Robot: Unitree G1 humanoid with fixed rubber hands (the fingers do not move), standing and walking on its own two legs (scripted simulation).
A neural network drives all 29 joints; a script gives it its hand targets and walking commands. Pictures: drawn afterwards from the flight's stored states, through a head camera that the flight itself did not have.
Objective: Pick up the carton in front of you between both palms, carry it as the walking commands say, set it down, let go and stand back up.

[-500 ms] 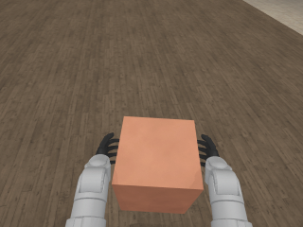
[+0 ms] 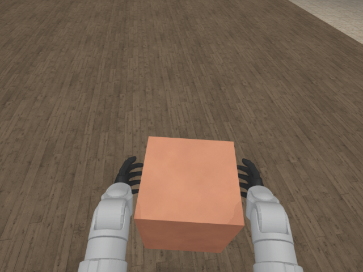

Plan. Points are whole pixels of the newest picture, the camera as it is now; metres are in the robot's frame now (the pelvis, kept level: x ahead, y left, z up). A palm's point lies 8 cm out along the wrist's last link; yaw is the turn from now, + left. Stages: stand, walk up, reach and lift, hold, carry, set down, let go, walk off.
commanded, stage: carry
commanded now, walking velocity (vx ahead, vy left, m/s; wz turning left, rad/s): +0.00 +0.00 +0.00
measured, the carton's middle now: (186, 198) +0.31 +0.00 -0.05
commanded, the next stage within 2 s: none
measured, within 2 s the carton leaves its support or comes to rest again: neither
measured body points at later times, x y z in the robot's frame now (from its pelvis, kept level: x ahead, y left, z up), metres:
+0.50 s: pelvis -0.01 +0.00 +0.00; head -0.03 +0.00 +0.45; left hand +0.28 +0.15 +0.03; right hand +0.29 -0.16 +0.03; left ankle +0.08 +0.12 -0.73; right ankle -0.07 -0.09 -0.73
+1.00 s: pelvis +0.14 +0.02 +0.02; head +0.15 +0.03 +0.47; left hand +0.43 +0.17 +0.05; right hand +0.43 -0.13 +0.05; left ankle +0.08 +0.12 -0.73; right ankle +0.21 -0.12 -0.69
